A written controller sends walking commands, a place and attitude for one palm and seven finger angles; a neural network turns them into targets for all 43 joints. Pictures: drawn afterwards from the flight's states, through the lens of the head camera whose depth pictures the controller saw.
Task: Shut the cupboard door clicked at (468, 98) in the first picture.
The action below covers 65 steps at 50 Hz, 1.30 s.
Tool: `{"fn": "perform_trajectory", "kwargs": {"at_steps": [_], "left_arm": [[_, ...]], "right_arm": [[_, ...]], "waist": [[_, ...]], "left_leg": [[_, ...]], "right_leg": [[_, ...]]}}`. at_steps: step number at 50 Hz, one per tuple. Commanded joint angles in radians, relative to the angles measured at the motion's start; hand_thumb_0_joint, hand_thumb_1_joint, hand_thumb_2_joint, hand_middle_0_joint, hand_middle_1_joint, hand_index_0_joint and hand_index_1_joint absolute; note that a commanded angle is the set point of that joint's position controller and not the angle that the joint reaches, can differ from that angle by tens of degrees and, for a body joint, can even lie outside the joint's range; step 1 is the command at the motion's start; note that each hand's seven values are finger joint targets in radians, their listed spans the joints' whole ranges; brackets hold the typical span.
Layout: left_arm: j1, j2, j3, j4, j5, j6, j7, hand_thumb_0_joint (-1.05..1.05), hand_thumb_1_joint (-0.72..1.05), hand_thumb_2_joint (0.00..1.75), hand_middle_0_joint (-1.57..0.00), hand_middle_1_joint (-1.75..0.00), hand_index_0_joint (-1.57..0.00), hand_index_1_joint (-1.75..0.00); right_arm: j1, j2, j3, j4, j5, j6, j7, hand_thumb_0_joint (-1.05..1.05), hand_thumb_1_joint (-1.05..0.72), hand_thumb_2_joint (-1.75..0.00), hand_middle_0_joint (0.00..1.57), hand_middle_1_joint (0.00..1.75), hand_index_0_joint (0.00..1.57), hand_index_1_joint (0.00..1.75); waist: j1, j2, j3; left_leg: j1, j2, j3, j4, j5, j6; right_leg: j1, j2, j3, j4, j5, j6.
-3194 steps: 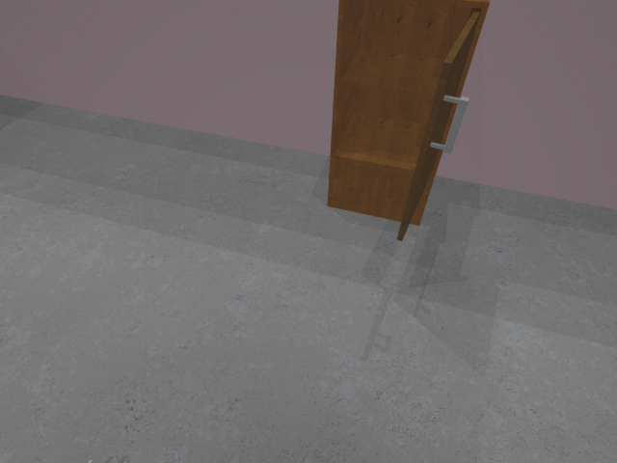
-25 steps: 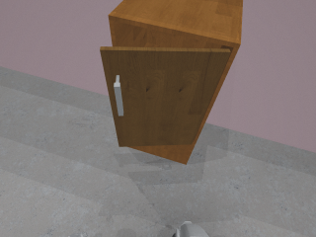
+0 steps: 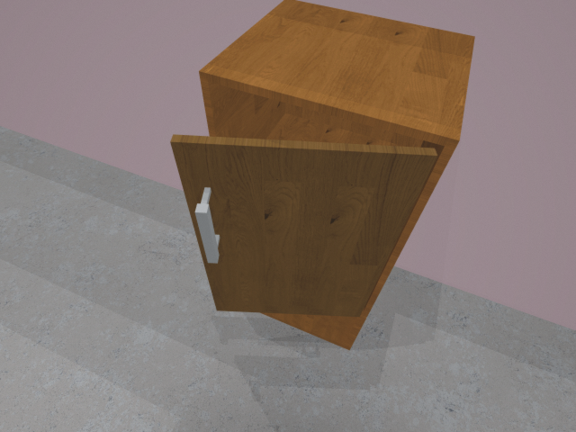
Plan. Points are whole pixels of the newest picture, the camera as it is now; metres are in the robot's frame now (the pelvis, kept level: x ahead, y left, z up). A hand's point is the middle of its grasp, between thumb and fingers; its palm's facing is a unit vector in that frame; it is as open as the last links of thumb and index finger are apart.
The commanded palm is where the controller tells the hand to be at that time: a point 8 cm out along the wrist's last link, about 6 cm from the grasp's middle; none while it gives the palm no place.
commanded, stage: come to a stop and stand still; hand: left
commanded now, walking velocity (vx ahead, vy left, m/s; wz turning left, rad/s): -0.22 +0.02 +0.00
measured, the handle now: (210, 227) +0.44 +0.18 -0.03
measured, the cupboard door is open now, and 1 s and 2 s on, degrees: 21 21 21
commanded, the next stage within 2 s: look again from close up in 0.80 s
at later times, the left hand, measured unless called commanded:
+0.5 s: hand out of the picture +0.03 +0.24 -0.17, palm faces +0.00 -0.97 -0.26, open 7.4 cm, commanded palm none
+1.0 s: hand out of the picture -0.07 +0.23 -0.17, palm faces -0.01 -0.98 -0.19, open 7.4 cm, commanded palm none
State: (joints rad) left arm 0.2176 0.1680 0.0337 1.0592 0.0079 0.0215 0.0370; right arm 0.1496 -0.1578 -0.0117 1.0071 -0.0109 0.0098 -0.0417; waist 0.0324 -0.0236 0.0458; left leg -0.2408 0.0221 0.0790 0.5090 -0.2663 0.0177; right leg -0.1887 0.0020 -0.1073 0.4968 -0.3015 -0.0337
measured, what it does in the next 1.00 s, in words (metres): steps on the spot: left foot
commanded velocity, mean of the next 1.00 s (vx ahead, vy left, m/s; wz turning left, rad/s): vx -0.02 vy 0.00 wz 0.00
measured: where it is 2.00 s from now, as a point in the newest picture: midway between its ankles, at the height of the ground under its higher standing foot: outside the picture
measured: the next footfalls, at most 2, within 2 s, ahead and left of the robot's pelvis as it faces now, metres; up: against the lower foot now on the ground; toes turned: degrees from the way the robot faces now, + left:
left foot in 0.36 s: +0.00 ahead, +0.14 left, +0.00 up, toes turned -2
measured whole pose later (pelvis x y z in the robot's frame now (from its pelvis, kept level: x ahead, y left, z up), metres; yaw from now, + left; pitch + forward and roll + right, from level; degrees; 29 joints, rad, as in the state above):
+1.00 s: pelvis -0.05 +0.06 +0.00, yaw -2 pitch -1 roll +0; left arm 0.35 0.15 -0.02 1.06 0.02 0.01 0.02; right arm 0.31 -0.18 0.01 1.05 -0.01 0.00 -0.01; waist 0.01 0.01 0.02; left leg -0.21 -0.07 0.05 0.45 -0.22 0.07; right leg -0.26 -0.03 0.04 0.48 -0.21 0.02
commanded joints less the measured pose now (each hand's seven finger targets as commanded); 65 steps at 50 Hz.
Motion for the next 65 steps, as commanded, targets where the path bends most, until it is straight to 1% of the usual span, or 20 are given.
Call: {"fn": "perform_trajectory", "kwargs": {"at_steps": [1,4,5,6,7,8,10,12,13,14,16,17,18,19,21,22,25,29,45,65], "left_arm": [[0.074,0.121,0.022,-0.055,0.014,-0.008,0.007,0.00,0.90,0.90,-0.20,-0.30,-0.20,-0.30],[0.080,0.156,0.031,-0.077,0.017,-0.010,0.007,0.00,0.90,0.90,-0.20,-0.30,-0.20,-0.30],[0.070,0.174,0.035,-0.082,0.020,-0.010,0.007,0.00,0.90,0.90,-0.20,-0.30,-0.20,-0.30],[0.078,0.176,0.037,-0.079,0.024,-0.011,0.006,0.00,0.90,0.90,-0.20,-0.30,-0.20,-0.30],[0.075,0.175,0.035,-0.076,0.026,-0.009,0.006,0.00,0.90,0.90,-0.20,-0.30,-0.20,-0.30],[0.058,0.175,0.037,-0.084,0.029,-0.007,0.009,0.00,0.90,0.90,-0.20,-0.30,-0.20,-0.30],[0.019,0.182,0.040,-0.093,0.031,-0.008,0.007,0.00,0.90,0.90,-0.20,-0.30,-0.20,-0.30],[0.011,0.186,0.041,-0.092,0.027,-0.009,0.005,0.00,0.90,0.90,-0.20,-0.30,-0.20,-0.30],[0.101,0.203,0.029,-0.121,0.022,-0.038,0.051,0.00,0.90,0.90,-0.20,-0.30,-0.20,-0.30],[0.126,0.236,0.035,-0.160,0.020,-0.047,0.044,0.00,0.90,0.90,-0.20,-0.30,-0.20,-0.30],[0.076,0.213,0.025,-0.174,0.015,-0.043,0.037,0.00,0.90,0.90,-0.20,-0.30,-0.20,-0.30],[0.051,0.193,0.016,-0.180,0.009,-0.038,0.035,0.00,0.90,0.90,-0.20,-0.30,-0.20,-0.30],[0.056,0.163,0.010,-0.189,0.006,-0.031,0.031,0.00,0.90,0.90,-0.20,-0.30,-0.20,-0.30],[0.071,0.144,0.011,-0.192,0.009,-0.026,0.032,0.00,0.90,0.90,-0.20,-0.30,-0.20,-0.30],[0.052,0.135,0.000,-0.183,0.013,-0.012,0.022,0.00,0.90,0.90,-0.20,-0.30,-0.20,-0.30],[0.047,0.136,-0.006,-0.181,0.011,-0.007,0.016,0.00,0.90,0.90,-0.20,-0.30,-0.20,-0.30],[0.052,0.137,-0.012,-0.171,0.013,-0.004,0.000,0.00,0.90,0.90,-0.20,-0.30,-0.20,-0.30],[0.069,0.140,-0.011,-0.165,0.017,-0.005,-0.006,0.00,0.90,0.90,-0.20,-0.30,-0.20,-0.30],[0.122,0.110,-0.033,-0.066,0.011,-0.034,-0.007,0.00,0.90,0.90,-0.20,-0.30,-0.20,-0.30],[0.122,0.088,-0.036,0.003,0.006,-0.047,0.000,0.00,0.90,0.90,-0.20,-0.30,-0.20,-0.30]], "right_arm": [[0.074,-0.170,-0.053,-0.047,-0.001,0.016,-0.009,0.00,-0.90,-0.90,0.20,0.30,0.20,0.30],[0.061,-0.160,-0.061,-0.072,0.000,0.030,-0.004,0.00,-0.90,-0.90,0.20,0.30,0.20,0.30],[0.062,-0.144,-0.060,-0.076,0.001,0.036,0.000,0.00,-0.90,-0.90,0.20,0.30,0.20,0.30],[0.049,-0.122,-0.055,-0.085,0.001,0.040,0.004,0.00,-0.90,-0.90,0.20,0.30,0.20,0.30],[0.019,-0.112,-0.057,-0.089,0.002,0.047,0.006,0.00,-0.90,-0.90,0.20,0.30,0.20,0.30],[-0.001,-0.108,-0.055,-0.094,0.003,0.049,0.006,0.00,-0.90,-0.90,0.20,0.30,0.20,0.30],[0.000,-0.098,-0.049,-0.085,0.008,0.046,0.009,0.00,-0.90,-0.90,0.20,0.30,0.20,0.30],[0.034,-0.090,-0.041,-0.064,0.010,0.036,0.014,0.00,-0.90,-0.90,0.20,0.30,0.20,0.30],[0.015,-0.131,-0.054,-0.144,0.016,-0.003,0.011,0.00,-0.90,-0.90,0.20,0.30,0.20,0.30],[0.013,-0.097,-0.051,-0.168,0.016,-0.008,0.020,0.00,-0.90,-0.90,0.20,0.30,0.20,0.30],[0.068,-0.094,-0.039,-0.160,0.016,-0.002,0.026,0.00,-0.90,-0.90,0.20,0.30,0.20,0.30],[0.097,-0.108,-0.037,-0.151,0.009,-0.004,0.028,0.00,-0.90,-0.90,0.20,0.30,0.20,0.30],[0.103,-0.137,-0.037,-0.152,0.001,-0.009,0.027,0.00,-0.90,-0.90,0.20,0.30,0.20,0.30],[0.103,-0.149,-0.031,-0.159,-0.005,-0.009,0.026,0.00,-0.90,-0.90,0.20,0.30,0.20,0.30],[0.096,-0.157,-0.022,-0.156,-0.006,-0.017,0.026,0.00,-0.90,-0.90,0.20,0.30,0.20,0.30],[0.088,-0.160,-0.018,-0.160,-0.004,-0.018,0.024,0.00,-0.90,-0.90,0.20,0.30,0.20,0.30],[0.084,-0.175,-0.014,-0.160,-0.007,-0.016,0.028,0.00,-0.90,-0.90,0.20,0.30,0.20,0.30],[0.110,-0.181,-0.016,-0.137,-0.011,-0.017,0.031,0.00,-0.90,-0.90,0.20,0.30,0.20,0.30],[0.174,-0.147,-0.002,-0.019,-0.002,-0.030,0.026,0.00,-0.90,-0.90,0.20,0.30,0.20,0.30],[0.159,-0.109,0.007,0.050,0.005,-0.053,0.008,0.00,-0.90,-0.90,0.20,0.30,0.20,0.30]], "waist": [[-0.029,0.076,-0.104],[-0.032,-0.027,-0.155],[-0.033,-0.101,-0.133],[-0.022,-0.147,-0.109],[-0.012,-0.138,-0.080],[-0.011,-0.132,-0.055],[-0.027,-0.110,-0.040],[-0.030,-0.123,-0.071],[-0.032,-0.068,-0.221],[-0.011,-0.066,-0.246],[-0.044,-0.032,-0.207],[-0.061,0.013,-0.153],[-0.043,0.097,-0.105],[-0.026,0.072,-0.072],[-0.022,0.202,0.000],[-0.019,0.177,0.032],[-0.016,0.078,0.075],[-0.015,0.052,0.060],[-0.034,0.026,0.047],[-0.031,0.017,-0.012]], "left_leg": [[0.148,0.185,-0.132,-0.015,0.682,0.053],[0.107,0.107,-0.063,0.107,0.461,0.006],[0.046,0.052,-0.033,0.170,0.260,-0.020],[-0.030,0.000,-0.032,0.246,-0.056,-0.035],[-0.089,-0.019,-0.058,0.344,-0.242,-0.038],[-0.115,-0.016,-0.097,0.404,-0.278,-0.034],[-0.124,-0.007,-0.103,0.368,-0.264,-0.035],[-0.072,-0.003,-0.073,0.194,-0.180,-0.038],[-0.109,-0.047,-0.017,0.175,-0.207,-0.054],[-0.128,-0.037,-0.042,0.158,-0.123,-0.010],[-0.019,-0.028,-0.034,0.017,-0.010,-0.006],[0.042,0.012,-0.069,-0.051,0.115,0.003],[0.048,0.090,-0.133,-0.041,0.312,0.026],[0.005,0.135,-0.153,-0.035,0.336,0.045],[-0.076,0.134,-0.215,-0.120,0.291,0.062],[-0.105,0.135,-0.239,-0.169,0.178,0.067],[-0.175,0.102,-0.241,-0.250,-0.218,0.056],[-0.192,0.094,-0.257,-0.296,-0.332,0.057],[-0.077,0.067,-0.222,-0.255,-0.216,0.045],[0.064,0.067,-0.145,-0.149,0.189,0.034]], "right_leg": [[-0.023,-0.102,0.121,0.023,0.419,-0.003],[0.019,-0.198,0.221,-0.015,0.660,-0.062],[0.037,-0.260,0.266,-0.043,0.751,-0.106],[0.065,-0.312,0.299,-0.070,0.872,-0.158],[0.061,-0.351,0.320,-0.094,0.912,-0.204],[0.045,-0.353,0.315,-0.103,0.874,-0.225],[0.052,-0.314,0.259,-0.096,0.804,-0.208],[0.091,-0.272,0.214,-0.067,0.735,-0.167],[0.257,-0.281,0.362,0.040,1.352,-0.102],[0.294,-0.268,0.283,0.097,1.228,-0.097],[0.159,-0.230,0.213,0.087,0.854,-0.079],[0.060,-0.192,0.179,0.093,0.641,-0.050],[-0.018,-0.137,0.146,0.074,0.415,-0.016],[-0.035,-0.105,0.124,0.035,0.249,-0.007],[-0.024,-0.060,0.091,0.044,0.038,0.008],[-0.031,-0.042,0.089,0.036,-0.035,0.012],[-0.034,-0.051,0.116,-0.016,-0.045,0.005],[-0.034,-0.044,0.121,-0.011,-0.068,0.005],[-0.088,-0.072,0.219,-0.097,-0.071,-0.010],[-0.013,-0.093,0.217,-0.076,0.244,-0.002]]}}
